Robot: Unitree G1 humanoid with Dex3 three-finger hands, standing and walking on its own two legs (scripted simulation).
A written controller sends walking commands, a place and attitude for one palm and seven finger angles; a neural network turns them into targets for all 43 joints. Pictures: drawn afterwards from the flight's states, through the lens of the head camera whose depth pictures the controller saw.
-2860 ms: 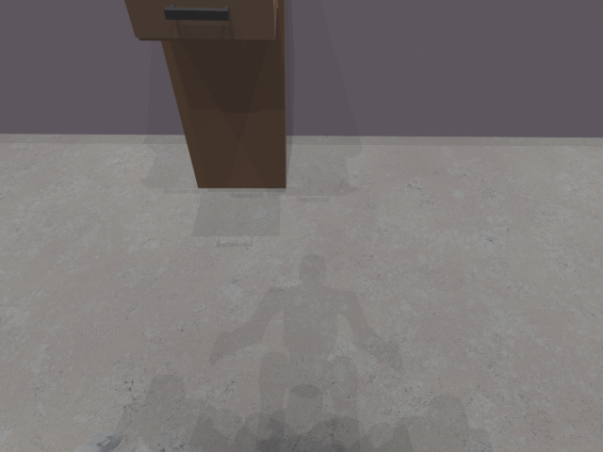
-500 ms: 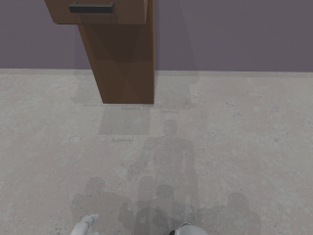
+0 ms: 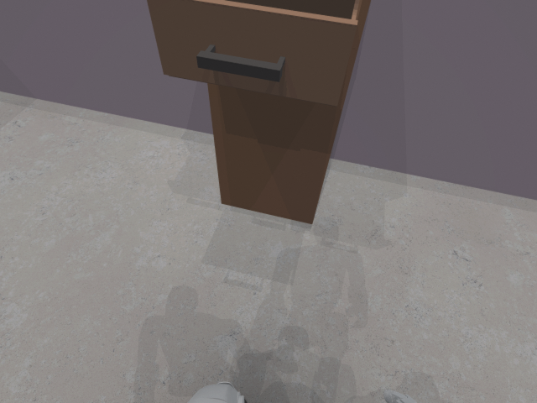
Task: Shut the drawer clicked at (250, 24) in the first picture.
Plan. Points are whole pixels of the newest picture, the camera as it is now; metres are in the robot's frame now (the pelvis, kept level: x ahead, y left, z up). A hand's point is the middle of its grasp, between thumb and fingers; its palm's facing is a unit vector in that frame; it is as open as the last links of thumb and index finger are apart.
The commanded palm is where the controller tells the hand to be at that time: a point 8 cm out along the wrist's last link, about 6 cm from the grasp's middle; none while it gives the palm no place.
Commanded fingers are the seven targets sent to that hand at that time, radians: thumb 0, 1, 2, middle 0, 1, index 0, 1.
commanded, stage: turn to face it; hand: left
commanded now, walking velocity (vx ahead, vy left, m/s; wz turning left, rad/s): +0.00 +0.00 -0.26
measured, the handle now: (242, 60) +0.66 +0.14 +0.15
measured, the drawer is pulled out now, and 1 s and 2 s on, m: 0.28 0.28 0.28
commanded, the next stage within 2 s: take the last steps up to it in 0.08 s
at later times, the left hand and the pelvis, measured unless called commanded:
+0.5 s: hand out of the picture +0.09 +0.15 -0.14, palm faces +0.00 -0.97 -0.22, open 7.3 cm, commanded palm none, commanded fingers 0.00 0.90 0.90 -0.20 -0.30 -0.20 -0.30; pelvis +0.09 -0.03 +0.02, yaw -6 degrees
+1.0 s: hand (191, 313) +0.28 +0.18 -0.16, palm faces -0.08 -0.98 -0.16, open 7.4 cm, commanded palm none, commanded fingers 0.00 0.90 0.90 -0.20 -0.30 -0.20 -0.30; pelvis +0.25 +0.01 +0.02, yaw -8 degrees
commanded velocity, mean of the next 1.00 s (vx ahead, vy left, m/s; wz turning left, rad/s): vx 0.22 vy -0.01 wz -0.09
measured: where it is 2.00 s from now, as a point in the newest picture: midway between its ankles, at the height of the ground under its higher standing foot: (267, 391)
